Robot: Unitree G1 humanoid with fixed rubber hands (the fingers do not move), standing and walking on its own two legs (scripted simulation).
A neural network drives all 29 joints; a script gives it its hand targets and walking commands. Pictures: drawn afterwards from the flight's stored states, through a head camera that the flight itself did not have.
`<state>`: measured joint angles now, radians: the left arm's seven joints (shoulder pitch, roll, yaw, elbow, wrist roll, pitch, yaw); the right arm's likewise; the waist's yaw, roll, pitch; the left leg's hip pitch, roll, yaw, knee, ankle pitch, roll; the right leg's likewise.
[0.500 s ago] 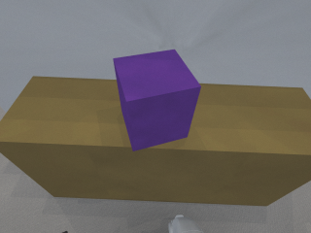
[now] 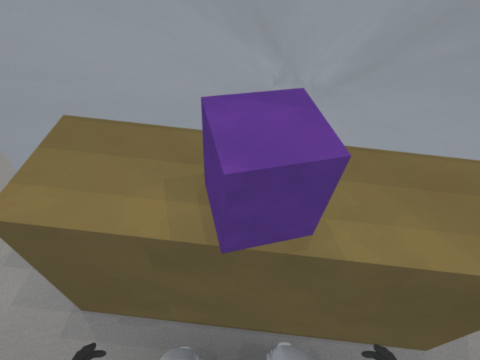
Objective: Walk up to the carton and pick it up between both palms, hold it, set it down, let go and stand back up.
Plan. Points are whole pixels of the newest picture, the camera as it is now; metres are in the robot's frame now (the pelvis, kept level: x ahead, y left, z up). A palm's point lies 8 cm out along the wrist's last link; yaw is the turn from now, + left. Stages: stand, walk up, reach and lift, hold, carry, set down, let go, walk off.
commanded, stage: walk up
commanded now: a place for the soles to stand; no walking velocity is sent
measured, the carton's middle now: (261, 172) +0.47 -0.02 +0.03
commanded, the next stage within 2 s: stand in 0.96 s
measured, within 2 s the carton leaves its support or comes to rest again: neither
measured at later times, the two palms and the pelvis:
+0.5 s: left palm (93, 359) +0.14 +0.23 -0.07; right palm out of the picture +0.07 -0.26 -0.08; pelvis +0.01 +0.00 +0.02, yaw -4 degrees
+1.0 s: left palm out of the picture +0.13 +0.24 -0.07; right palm out of the picture +0.05 -0.26 -0.08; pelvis +0.01 +0.01 +0.03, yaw -6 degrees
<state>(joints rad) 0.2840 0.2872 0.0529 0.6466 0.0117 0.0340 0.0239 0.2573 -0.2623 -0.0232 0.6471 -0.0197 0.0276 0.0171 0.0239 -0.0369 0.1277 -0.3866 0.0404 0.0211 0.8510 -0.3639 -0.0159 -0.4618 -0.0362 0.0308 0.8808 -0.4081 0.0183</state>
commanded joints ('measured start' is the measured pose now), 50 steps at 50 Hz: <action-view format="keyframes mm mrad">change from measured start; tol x16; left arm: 1 -5 140 50 -98 4 0 3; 50 -15 100 -6 -49 -6 -57 -28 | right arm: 1 -56 -212 -76 -110 -2 -33 -43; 50 71 -156 -20 -27 13 -44 -17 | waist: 1 -42 223 4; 9 -27 247 -148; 13 -15 -136 -189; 50 -30 23 -129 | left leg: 1 -40 306 -387 -520 27 281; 11 -39 176 -120 -168 102 103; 14 19 45 -61 12 -170 11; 18 198 83 -78 -316 373 51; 32 120 79 -57 -400 89 52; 50 174 93 -34 -384 160 63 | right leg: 1 -117 61 73 339 -161 -2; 5 -70 46 41 238 -151 19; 10 232 45 -37 -374 69 -14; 12 375 -160 385 -466 167 -128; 13 170 -259 517 -507 30 -247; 18 120 -55 118 -306 453 -87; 22 151 -44 132 -391 189 -77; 50 131 -21 130 -413 209 -60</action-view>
